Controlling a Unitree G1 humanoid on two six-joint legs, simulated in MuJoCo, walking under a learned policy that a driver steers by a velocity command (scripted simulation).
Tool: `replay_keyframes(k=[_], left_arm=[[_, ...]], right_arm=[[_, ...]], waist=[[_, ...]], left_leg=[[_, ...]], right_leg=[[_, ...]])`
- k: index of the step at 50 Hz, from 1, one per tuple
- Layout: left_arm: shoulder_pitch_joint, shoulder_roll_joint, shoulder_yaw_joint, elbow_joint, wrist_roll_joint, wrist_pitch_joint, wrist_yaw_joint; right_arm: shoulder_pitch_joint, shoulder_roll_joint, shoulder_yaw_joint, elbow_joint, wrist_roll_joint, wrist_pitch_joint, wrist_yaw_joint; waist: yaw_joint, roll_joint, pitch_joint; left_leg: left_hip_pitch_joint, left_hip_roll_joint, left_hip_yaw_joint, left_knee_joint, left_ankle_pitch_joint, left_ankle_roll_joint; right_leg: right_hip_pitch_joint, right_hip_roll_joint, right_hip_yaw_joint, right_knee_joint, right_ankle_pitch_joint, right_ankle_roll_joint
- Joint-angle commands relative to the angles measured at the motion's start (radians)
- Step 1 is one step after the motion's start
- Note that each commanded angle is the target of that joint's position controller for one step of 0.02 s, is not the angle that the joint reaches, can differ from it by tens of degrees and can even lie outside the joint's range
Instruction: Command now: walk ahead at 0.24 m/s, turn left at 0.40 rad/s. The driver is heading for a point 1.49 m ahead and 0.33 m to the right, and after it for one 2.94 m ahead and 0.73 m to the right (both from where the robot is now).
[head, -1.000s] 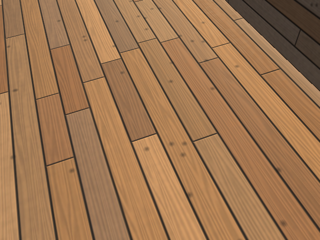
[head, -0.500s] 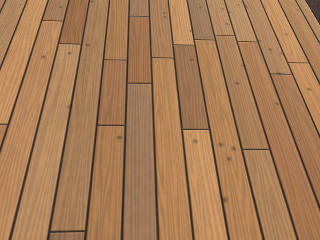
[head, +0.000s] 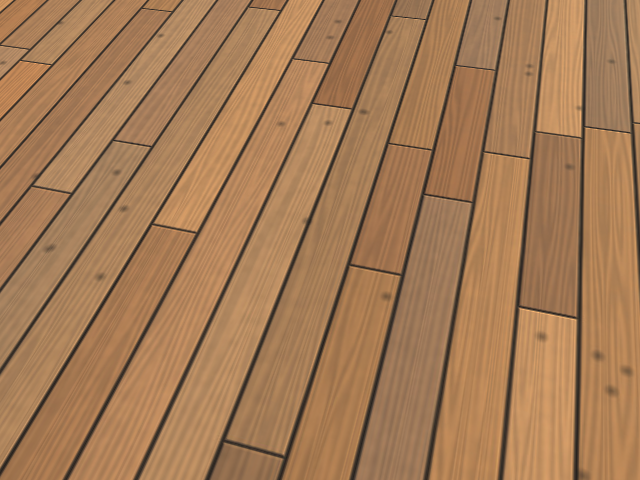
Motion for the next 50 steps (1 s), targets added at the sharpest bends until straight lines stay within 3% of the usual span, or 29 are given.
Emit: replay_keyframes(k=[1,3,5,7,8,9,10,11,12,13,14,16,19,23,26,29,31,32,33,34,35,36,37,38,39,40,43,46,50], left_arm=[[0.044,0.186,0.048,-0.039,-0.006,-0.018,0.001],[0.031,0.202,0.051,-0.033,-0.014,-0.027,-0.013],[0.045,0.22,0.055,-0.019,-0.026,-0.032,-0.027],[0.04,0.226,0.053,-0.006,-0.043,-0.031,-0.04],[0.043,0.207,0.046,0.0,-0.044,-0.031,-0.045],[0.047,0.159,0.028,0.007,-0.034,-0.036,-0.05],[0.013,0.077,-0.002,-0.01,-0.011,-0.044,-0.059],[-0.021,0.061,-0.007,-0.082,-0.012,-0.065,-0.056],[-0.05,0.159,0.019,-0.083,-0.037,-0.078,-0.049],[-0.037,0.183,0.029,-0.076,-0.05,-0.083,-0.054],[-0.021,0.174,0.028,-0.055,-0.042,-0.085,-0.056],[-0.024,0.16,0.029,-0.043,-0.016,-0.086,-0.064],[-0.043,0.117,0.014,-0.038,-0.01,-0.079,-0.071],[-0.176,0.069,-0.012,-0.074,-0.017,-0.081,-0.078],[-0.259,0.072,-0.017,-0.102,-0.025,-0.087,-0.096],[-0.274,0.096,-0.011,-0.114,-0.024,-0.093,-0.108],[-0.208,0.131,0.004,-0.103,-0.017,-0.091,-0.102],[-0.094,0.164,0.022,-0.075,-0.017,-0.087,-0.092],[0.066,0.204,0.04,-0.036,-0.017,-0.081,-0.078],[0.21,0.301,0.062,-0.018,0.01,-0.077,-0.067],[0.257,0.268,0.053,0.01,-0.006,-0.077,-0.076],[0.208,0.195,0.032,0.01,-0.018,-0.075,-0.07],[0.127,0.177,0.025,0.004,-0.02,-0.071,-0.064],[0.068,0.16,0.019,0.0,-0.013,-0.07,-0.061],[0.033,0.14,0.013,-0.006,0.002,-0.074,-0.063],[0.014,0.127,0.01,-0.007,0.011,-0.079,-0.064],[0.006,0.132,0.013,0.018,-0.004,-0.1,-0.066],[0.039,0.157,0.019,0.044,-0.006,-0.101,-0.056],[0.11,0.191,0.025,0.073,-0.019,-0.087,-0.046]], right_arm=[[-0.117,-0.021,0.011,-0.114,-0.008,-0.043,0.011],[-0.105,-0.002,0.024,-0.103,-0.011,-0.059,0.019],[-0.091,-0.015,0.024,-0.09,-0.007,-0.072,0.027],[-0.026,-0.017,0.022,-0.062,-0.001,-0.082,0.032],[0.035,-0.021,0.018,-0.032,0.001,-0.083,0.031],[0.122,-0.04,0.008,-0.004,0.006,-0.083,0.024],[0.24,-0.094,-0.006,0.013,0.001,-0.085,0.013],[0.268,-0.236,-0.034,-0.002,-0.013,-0.092,0.015],[0.25,-0.167,-0.018,-0.001,-0.015,-0.111,0.022],[0.202,-0.107,0.004,-0.004,-0.016,-0.126,0.025],[0.162,-0.074,0.015,-0.01,-0.019,-0.135,0.027],[0.111,-0.049,0.027,-0.013,-0.021,-0.135,0.026],[0.123,-0.055,0.025,0.003,-0.022,-0.138,0.017],[0.172,-0.075,0.022,0.047,-0.015,-0.135,0.005],[0.221,-0.092,0.017,0.085,-0.007,-0.133,0.003],[0.228,-0.103,0.011,0.113,0.0,-0.124,0.0],[0.221,-0.126,0.004,0.119,-0.003,-0.114,-0.004],[0.21,-0.13,0.005,0.12,-0.008,-0.105,-0.006],[0.208,-0.117,0.013,0.114,-0.015,-0.1,-0.011],[0.307,-0.016,0.044,0.083,-0.029,-0.109,-0.005],[0.367,0.039,0.065,0.108,-0.02,-0.128,0.003],[0.226,-0.075,0.035,0.086,0.014,-0.143,0.011],[0.133,-0.094,0.031,0.053,0.028,-0.153,0.013],[0.084,-0.082,0.034,0.045,0.015,-0.159,0.009],[0.083,-0.072,0.03,0.05,0.0,-0.155,0.008],[0.118,-0.052,0.032,0.061,-0.002,-0.146,0.009],[0.128,-0.008,0.041,0.069,-0.01,-0.119,0.002],[0.012,0.0,0.046,0.031,-0.023,-0.123,0.002],[-0.144,0.031,0.061,-0.003,-0.015,-0.146,0.023]], waist=[[0.058,-0.201,-0.033],[0.046,-0.205,-0.015],[0.038,-0.208,0.01],[-0.009,-0.182,0.014],[-0.041,-0.159,0.003],[-0.083,-0.127,-0.034],[-0.135,0.025,-0.087],[-0.125,0.251,-0.09],[-0.139,0.149,-0.04],[-0.105,0.143,0.026],[-0.085,0.12,0.047],[-0.054,0.085,0.069],[-0.048,0.05,0.048],[-0.087,0.049,0.073],[-0.104,0.04,0.104],[-0.078,0.043,0.097],[-0.032,0.073,0.022],[0.034,0.082,-0.063],[0.111,0.075,-0.174],[0.101,-0.114,-0.365],[0.084,-0.279,-0.508],[0.109,-0.207,-0.345],[0.086,-0.155,-0.186],[0.055,-0.08,-0.096],[0.017,-0.081,-0.05],[-0.015,-0.106,-0.054],[-0.046,-0.113,-0.017],[-0.019,-0.093,0.029],[0.046,-0.075,0.047]], left_leg=[[-0.128,0.033,0.027,-0.151,-0.002,0.008],[-0.003,0.039,0.067,-0.288,-0.008,0.034],[0.109,0.029,0.101,-0.398,-0.002,0.059],[0.255,0.014,0.126,-0.563,0.115,0.092],[0.372,-0.005,0.139,-0.625,0.153,0.107],[0.523,0.004,0.108,-0.64,0.143,0.122],[0.677,0.172,-0.127,-0.721,0.067,0.166],[0.721,0.397,-0.551,-0.833,-0.147,0.328],[0.649,0.417,-0.612,-0.874,-0.263,0.393],[0.614,0.375,-0.523,-0.885,-0.283,0.367],[0.581,0.326,-0.433,-0.892,-0.2,0.337],[0.518,0.266,-0.293,-0.915,0.046,0.296],[0.493,0.224,-0.156,-0.932,0.32,0.291],[0.425,0.188,-0.046,-0.948,0.397,0.266],[0.447,0.221,-0.045,-0.952,0.38,0.266],[0.552,0.265,-0.046,-0.892,0.506,0.245],[0.606,0.263,-0.034,-0.774,0.826,0.223],[0.6,0.237,-0.008,-0.627,1.013,0.206],[0.482,0.197,0.018,-0.419,1.005,0.174],[0.107,0.092,0.044,-0.022,0.609,0.116],[-0.086,-0.058,-0.069,0.204,-0.192,0.089],[-0.199,0.001,-0.101,0.282,-0.174,0.099],[-0.235,0.055,-0.052,0.252,-0.079,0.108],[-0.209,0.098,-0.023,0.195,0.002,0.108],[-0.155,0.13,-0.021,0.146,0.058,0.105],[-0.095,0.147,-0.027,0.128,0.091,0.1],[-0.078,0.167,-0.007,0.044,0.128,0.069],[-0.144,0.176,0.004,-0.135,0.298,0.044],[-0.075,0.125,0.054,-0.413,0.5,0.046]], right_leg=[[0.167,-0.238,0.256,-0.226,-0.212,-0.18],[0.088,-0.232,0.208,-0.24,-0.177,-0.177],[0.018,-0.231,0.182,-0.237,-0.153,-0.183],[-0.049,-0.23,0.165,-0.194,-0.167,-0.175],[-0.108,-0.216,0.147,-0.143,-0.166,-0.159],[-0.19,-0.186,0.109,-0.051,-0.157,-0.123],[-0.322,-0.096,0.004,0.245,-0.176,-0.046],[-0.596,0.018,-0.034,0.532,-0.326,0.005],[-0.673,-0.033,0.062,0.698,-0.34,-0.001],[-0.711,-0.07,0.083,0.727,-0.233,-0.019],[-0.699,-0.091,0.078,0.72,-0.145,-0.025],[-0.648,-0.114,0.078,0.649,-0.015,-0.008],[-0.605,-0.096,0.043,0.548,0.13,0.035],[-0.486,-0.053,0.008,0.279,0.297,0.052],[-0.442,-0.03,0.009,0.165,0.342,0.029],[-0.43,-0.018,0.02,0.104,0.277,-0.018],[-0.308,0.029,-0.015,0.108,0.19,-0.053],[-0.15,0.063,-0.046,0.101,0.176,-0.083],[0.116,0.032,-0.022,0.121,0.208,-0.12],[0.564,-0.241,0.352,0.16,0.156,-0.256],[0.696,-0.378,0.757,-0.015,-0.081,-0.34],[0.584,-0.336,0.698,-0.089,-0.191,-0.282],[0.417,-0.306,0.555,-0.121,-0.154,-0.247],[0.261,-0.27,0.456,-0.15,-0.051,-0.232],[0.147,-0.231,0.38,-0.181,0.043,-0.223],[0.082,-0.21,0.342,-0.213,0.075,-0.226],[-0.02,-0.193,0.24,-0.284,0.149,-0.25],[-0.014,-0.168,0.164,-0.31,0.206,-0.239],[0.016,-0.14,0.088,-0.303,0.222,-0.197]])
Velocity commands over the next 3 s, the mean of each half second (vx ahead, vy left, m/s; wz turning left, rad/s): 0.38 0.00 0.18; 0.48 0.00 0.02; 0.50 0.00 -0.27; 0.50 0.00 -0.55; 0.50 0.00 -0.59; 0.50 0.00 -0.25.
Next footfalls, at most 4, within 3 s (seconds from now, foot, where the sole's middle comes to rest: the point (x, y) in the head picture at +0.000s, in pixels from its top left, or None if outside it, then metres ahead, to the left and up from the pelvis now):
0.20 left None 0.07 0.15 -0.78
0.66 right None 0.45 -0.05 -0.78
1.18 left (265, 372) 0.73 0.21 -0.78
1.72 right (379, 279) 0.99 -0.07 -0.78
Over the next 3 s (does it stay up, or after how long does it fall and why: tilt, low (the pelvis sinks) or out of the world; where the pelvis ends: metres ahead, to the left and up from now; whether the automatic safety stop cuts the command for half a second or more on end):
stays up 1.41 -0.33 0.00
